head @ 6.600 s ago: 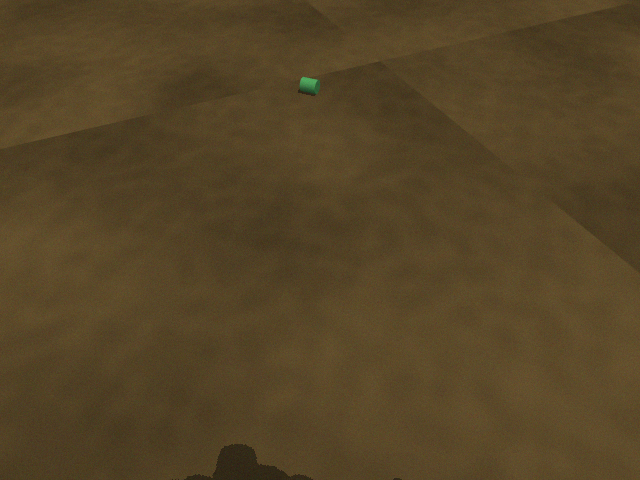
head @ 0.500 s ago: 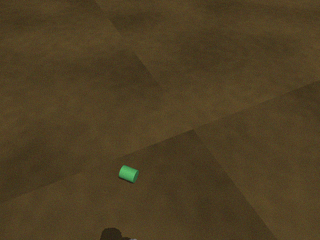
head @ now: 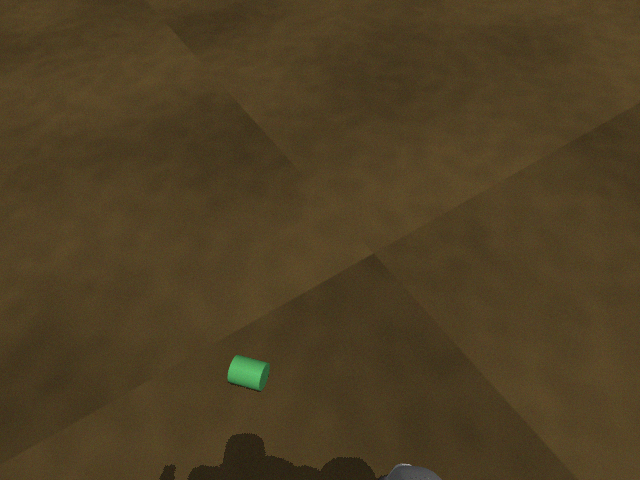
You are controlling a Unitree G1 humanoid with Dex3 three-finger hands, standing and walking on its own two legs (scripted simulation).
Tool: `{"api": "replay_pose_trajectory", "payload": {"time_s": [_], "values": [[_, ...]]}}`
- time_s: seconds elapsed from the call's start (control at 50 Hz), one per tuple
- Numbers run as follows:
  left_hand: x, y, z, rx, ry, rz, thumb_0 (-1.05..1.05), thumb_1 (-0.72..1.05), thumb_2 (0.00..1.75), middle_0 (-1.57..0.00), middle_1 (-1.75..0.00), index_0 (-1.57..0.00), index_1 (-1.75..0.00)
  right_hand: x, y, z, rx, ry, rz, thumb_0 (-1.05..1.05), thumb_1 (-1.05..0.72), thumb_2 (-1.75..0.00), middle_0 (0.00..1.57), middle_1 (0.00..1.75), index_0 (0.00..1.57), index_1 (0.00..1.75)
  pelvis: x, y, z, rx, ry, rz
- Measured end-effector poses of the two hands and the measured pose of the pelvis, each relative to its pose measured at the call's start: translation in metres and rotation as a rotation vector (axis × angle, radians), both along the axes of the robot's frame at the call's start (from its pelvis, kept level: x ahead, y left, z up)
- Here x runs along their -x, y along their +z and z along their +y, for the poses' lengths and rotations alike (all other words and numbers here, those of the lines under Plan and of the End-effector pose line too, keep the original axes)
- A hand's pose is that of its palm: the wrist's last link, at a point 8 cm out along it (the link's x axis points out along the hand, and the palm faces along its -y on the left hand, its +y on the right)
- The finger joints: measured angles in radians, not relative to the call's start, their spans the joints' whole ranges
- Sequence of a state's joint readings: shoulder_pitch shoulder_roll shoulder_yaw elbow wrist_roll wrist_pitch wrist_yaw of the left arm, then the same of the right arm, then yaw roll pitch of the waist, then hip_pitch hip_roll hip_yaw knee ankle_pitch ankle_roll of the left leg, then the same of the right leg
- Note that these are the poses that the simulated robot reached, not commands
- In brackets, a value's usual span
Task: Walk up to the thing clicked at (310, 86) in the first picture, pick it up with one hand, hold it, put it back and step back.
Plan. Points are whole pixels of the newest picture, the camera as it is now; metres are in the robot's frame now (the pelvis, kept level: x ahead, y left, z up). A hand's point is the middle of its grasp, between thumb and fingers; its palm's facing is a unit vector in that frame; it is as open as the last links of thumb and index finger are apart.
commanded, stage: walk up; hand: left
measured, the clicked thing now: (249, 372) +0.51 +0.27 -0.71
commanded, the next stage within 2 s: stand in 1.80 s
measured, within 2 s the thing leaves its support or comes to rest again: neither
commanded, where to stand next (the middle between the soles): +0.10 +0.01 m, yaw +2 degrees
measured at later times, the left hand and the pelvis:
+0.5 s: hand out of the picture +0.10 +0.26 -0.15, palm faces +0.02 -0.95 -0.30, open 7.4 cm; pelvis +0.03 +0.01 +0.01, yaw +2 degrees
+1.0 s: hand out of the picture +0.13 +0.26 -0.13, palm faces +0.05 -0.94 -0.33, open 7.4 cm; pelvis +0.06 +0.01 +0.02, yaw +2 degrees
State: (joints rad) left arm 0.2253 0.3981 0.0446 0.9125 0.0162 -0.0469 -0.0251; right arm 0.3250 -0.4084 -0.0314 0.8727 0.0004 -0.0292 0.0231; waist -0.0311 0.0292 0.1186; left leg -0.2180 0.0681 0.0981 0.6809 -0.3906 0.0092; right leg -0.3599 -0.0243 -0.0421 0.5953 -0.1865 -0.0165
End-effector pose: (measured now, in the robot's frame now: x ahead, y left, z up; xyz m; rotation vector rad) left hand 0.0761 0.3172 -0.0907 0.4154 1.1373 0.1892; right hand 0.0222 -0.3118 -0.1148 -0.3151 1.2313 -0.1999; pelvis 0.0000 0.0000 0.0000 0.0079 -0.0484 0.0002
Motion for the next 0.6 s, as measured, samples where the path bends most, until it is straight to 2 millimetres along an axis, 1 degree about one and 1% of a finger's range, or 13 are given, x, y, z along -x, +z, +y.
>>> {"api": "replay_pose_trajectory", "payload": {"time_s": [0.04,0.08,0.16,0.24,0.34,0.4,0.44,0.52,0.6], "values": [[-0.01,0.003,-0.01,0.003,-0.007,-0.023,0.01,0.91,0.9,-0.2,-0.3,-0.2,-0.3,-0.015,-0.006,0.0,-0.015,0.005,-0.007,0.0,-0.9,-0.9,0.21,0.3,0.21,0.3,-0.004,0.0,-0.005,0.0,-0.001,-0.006],[-0.017,0.008,-0.018,0.012,-0.005,-0.04,0.01,0.9,0.9,-0.2,-0.3,-0.2,-0.3,-0.029,-0.006,0.002,-0.028,0.022,-0.019,0.0,-0.9,-0.9,0.21,0.3,0.21,0.3,-0.008,0.004,-0.007,-0.017,-0.005,-0.009],[-0.023,0.014,-0.025,0.019,-0.001,-0.051,0.01,0.9,0.9,-0.2,-0.3,-0.21,-0.3,-0.052,-0.002,0.002,-0.036,0.041,-0.044,0.0,-0.9,-0.9,0.21,0.3,0.21,0.3,-0.015,0.01,-0.007,-0.019,0.0,-0.004],[-0.026,0.01,-0.02,0.023,0.011,-0.052,0.01,0.9,0.9,-0.2,-0.3,-0.21,-0.3,-0.063,0.002,0.001,-0.013,0.054,-0.043,0.0,-0.9,-0.9,0.21,0.3,0.21,0.3,-0.022,0.008,-0.004,-0.006,0.009,-0.002],[-0.029,-0.013,-0.005,0.053,0.059,-0.05,0.01,0.9,0.9,-0.2,-0.3,-0.21,-0.3,-0.063,0.005,0.005,0.045,0.051,-0.025,0.0,-0.9,-0.9,0.21,0.29,0.21,0.3,-0.026,-0.001,0.004,-0.009,0.028,-0.018],[-0.027,-0.021,-0.006,0.087,0.084,-0.024,0.01,0.9,0.9,-0.2,-0.3,-0.2,-0.3,-0.064,0.013,0.011,0.053,0.052,-0.019,0.0,-0.9,-0.9,0.21,0.29,0.21,0.3,-0.028,0.002,0.007,-0.001,0.025,-0.017],[-0.023,-0.024,-0.007,0.104,0.086,0.0,0.01,0.9,0.9,-0.2,-0.3,-0.2,-0.3,-0.068,0.018,0.013,0.055,0.055,-0.02,0.0,-0.9,-0.9,0.21,0.3,0.21,0.3,-0.029,0.005,0.008,0.009,0.024,-0.015],[-0.012,-0.027,-0.01,0.119,0.104,0.046,0.01,0.9,0.9,-0.2,-0.3,-0.2,-0.3,-0.083,0.022,0.016,0.045,0.071,-0.034,0.0,-0.9,-0.9,0.21,0.3,0.21,0.3,-0.032,0.008,0.007,0.014,0.028,-0.012],[0.0,-0.024,-0.012,0.115,0.128,0.091,0.01,0.9,0.9,-0.2,-0.3,-0.2,-0.3,-0.102,0.022,0.02,0.023,0.087,-0.046,0.0,-0.9,-0.9,0.21,0.3,0.21,0.3,-0.038,0.013,0.005,0.018,0.033,-0.004]]}}
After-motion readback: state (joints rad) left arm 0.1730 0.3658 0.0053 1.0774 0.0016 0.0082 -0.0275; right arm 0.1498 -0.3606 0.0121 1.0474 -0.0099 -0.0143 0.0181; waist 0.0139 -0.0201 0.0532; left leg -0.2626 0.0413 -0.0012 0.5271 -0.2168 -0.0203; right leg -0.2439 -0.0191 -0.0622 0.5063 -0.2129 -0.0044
